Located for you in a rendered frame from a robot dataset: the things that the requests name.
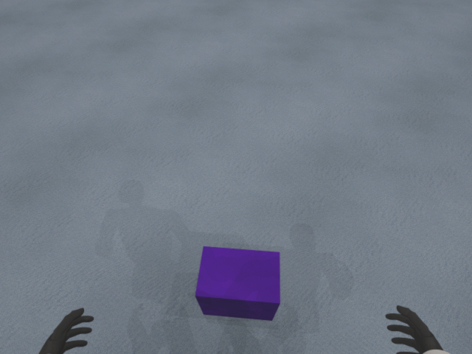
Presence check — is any carton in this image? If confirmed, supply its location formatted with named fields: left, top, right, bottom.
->
left=195, top=246, right=280, bottom=321

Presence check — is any robot right hand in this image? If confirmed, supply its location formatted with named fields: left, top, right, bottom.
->
left=386, top=305, right=444, bottom=354

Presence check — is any robot left hand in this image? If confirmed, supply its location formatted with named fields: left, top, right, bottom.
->
left=39, top=308, right=94, bottom=354

